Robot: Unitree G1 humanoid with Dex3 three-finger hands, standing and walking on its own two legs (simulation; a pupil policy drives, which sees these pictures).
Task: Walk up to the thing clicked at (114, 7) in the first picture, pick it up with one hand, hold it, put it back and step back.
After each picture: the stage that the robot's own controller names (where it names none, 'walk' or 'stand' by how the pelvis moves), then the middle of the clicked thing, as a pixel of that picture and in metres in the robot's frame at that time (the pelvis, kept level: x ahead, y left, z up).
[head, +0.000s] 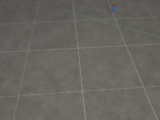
stand; (114, 8) +2.21 -0.52 -0.72
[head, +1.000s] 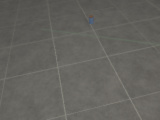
walk; (91, 19) +2.12 -0.02 -0.69
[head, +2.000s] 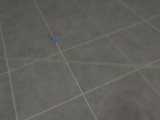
walk; (56, 36) +1.45 +0.37 -0.71
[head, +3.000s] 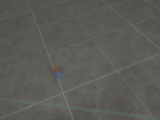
walk; (58, 72) +1.00 +0.32 -0.72
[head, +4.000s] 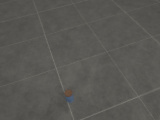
walk; (69, 96) +0.69 +0.18 -0.71
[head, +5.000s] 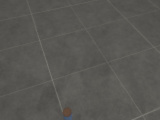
stand; (67, 114) +0.50 +0.13 -0.70
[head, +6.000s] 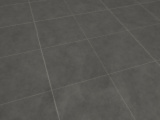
stand; out of the picture +0.45 +0.12 -0.72
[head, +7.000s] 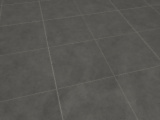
stand; out of the picture +0.45 +0.10 -0.71
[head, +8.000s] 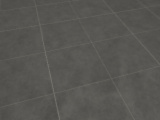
stand; out of the picture +0.44 +0.14 -0.72
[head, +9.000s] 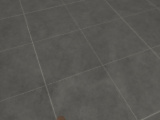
walk; out of the picture +0.42 +0.16 -0.72
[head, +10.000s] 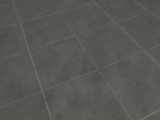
stand; out of the picture +0.43 +0.21 -0.72
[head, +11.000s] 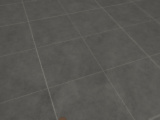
stand; out of the picture +0.48 +0.14 -0.72
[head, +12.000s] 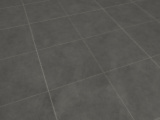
stand; out of the picture +0.46 +0.15 -0.72
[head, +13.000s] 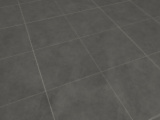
stand; out of the picture +0.45 +0.16 -0.73
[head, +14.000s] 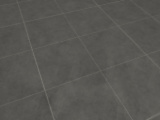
stand; out of the picture +0.45 +0.16 -0.73
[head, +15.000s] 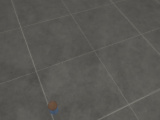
go down; (53, 108) +0.47 +0.17 -0.68
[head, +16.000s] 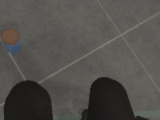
go down; (11, 41) +0.52 +0.24 -0.28
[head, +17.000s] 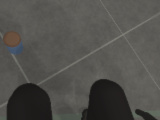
close in; (14, 43) +0.52 +0.24 -0.31
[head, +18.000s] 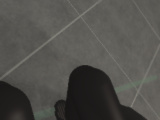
close in; out of the picture +0.50 +0.29 -0.23
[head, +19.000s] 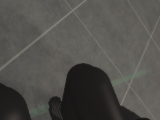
lift; out of the picture +0.49 +0.29 -0.23
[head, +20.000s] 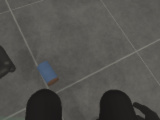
hold; (47, 73) +0.45 +0.16 -0.39
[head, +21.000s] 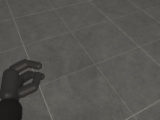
hold; out of the picture +0.38 +0.12 -0.69
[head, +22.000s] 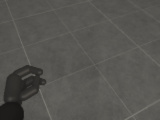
hold; out of the picture +0.37 +0.15 -0.70
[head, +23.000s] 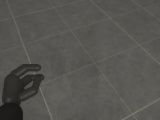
hold; out of the picture +0.37 +0.16 -0.70
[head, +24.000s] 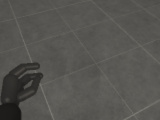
hold; out of the picture +0.37 +0.17 -0.70
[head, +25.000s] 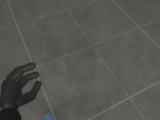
crouch; out of the picture +0.37 +0.19 -0.66
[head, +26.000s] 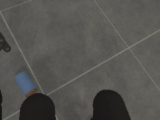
crouch; (25, 84) +0.40 +0.23 -0.40
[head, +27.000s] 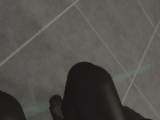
lower; out of the picture +0.35 +0.30 -0.25
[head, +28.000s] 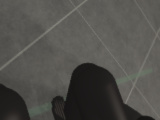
lower; out of the picture +0.34 +0.31 -0.25
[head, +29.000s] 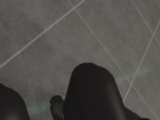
lower; out of the picture +0.33 +0.33 -0.25
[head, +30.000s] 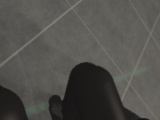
lower; out of the picture +0.31 +0.34 -0.26
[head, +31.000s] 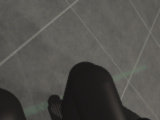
loosen; out of the picture +0.30 +0.35 -0.26
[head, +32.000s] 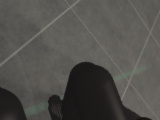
withdraw; out of the picture +0.29 +0.36 -0.26
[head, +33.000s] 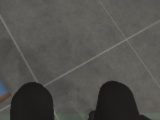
walk; out of the picture +0.33 +0.32 -0.33
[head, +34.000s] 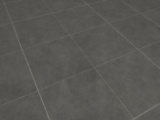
stand; out of the picture +0.28 +0.28 -0.68
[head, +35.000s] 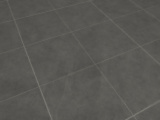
stand; out of the picture +0.29 +0.30 -0.69
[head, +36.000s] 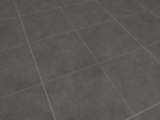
stand; out of the picture +0.30 +0.30 -0.70
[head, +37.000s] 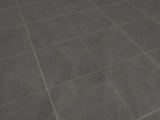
walk; out of the picture +0.31 +0.29 -0.75
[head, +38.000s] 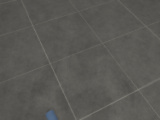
walk; (52, 119) +0.40 +0.23 -0.73
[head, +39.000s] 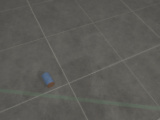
walk; (48, 79) +0.71 +0.24 -0.72
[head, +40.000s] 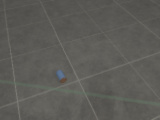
stand; (61, 76) +0.95 +0.25 -0.73
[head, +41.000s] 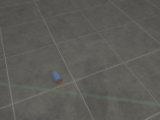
stand; (57, 77) +0.93 +0.24 -0.75
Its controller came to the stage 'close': yes
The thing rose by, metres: 0.01
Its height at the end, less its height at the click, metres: -0.02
